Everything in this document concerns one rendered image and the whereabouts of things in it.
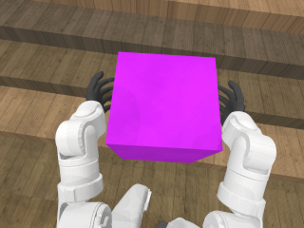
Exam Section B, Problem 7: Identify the robot left thigh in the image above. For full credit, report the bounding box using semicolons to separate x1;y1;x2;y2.
111;183;152;228

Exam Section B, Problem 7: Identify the robot right hand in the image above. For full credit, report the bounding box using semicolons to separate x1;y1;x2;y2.
218;80;246;126

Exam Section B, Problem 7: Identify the right robot upper arm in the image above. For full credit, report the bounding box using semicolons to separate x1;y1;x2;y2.
202;210;257;228

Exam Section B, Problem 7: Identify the left robot upper arm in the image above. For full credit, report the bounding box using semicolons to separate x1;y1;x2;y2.
58;201;112;228

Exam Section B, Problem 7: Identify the robot right forearm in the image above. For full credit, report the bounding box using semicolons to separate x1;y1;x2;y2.
217;111;276;228

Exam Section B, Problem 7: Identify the robot left hand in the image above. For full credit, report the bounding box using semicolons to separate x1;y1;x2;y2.
85;71;115;113

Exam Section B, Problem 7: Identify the robot left forearm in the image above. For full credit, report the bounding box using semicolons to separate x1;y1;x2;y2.
55;101;107;228

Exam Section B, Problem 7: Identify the carton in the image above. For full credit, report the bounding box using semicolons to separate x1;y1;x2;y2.
105;51;223;163

